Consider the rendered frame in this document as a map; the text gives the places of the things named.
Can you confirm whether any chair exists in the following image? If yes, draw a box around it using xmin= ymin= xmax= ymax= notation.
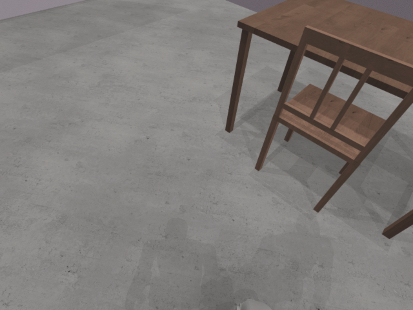
xmin=255 ymin=25 xmax=413 ymax=212

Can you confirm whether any table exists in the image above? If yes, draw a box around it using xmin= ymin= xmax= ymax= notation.
xmin=225 ymin=0 xmax=413 ymax=239

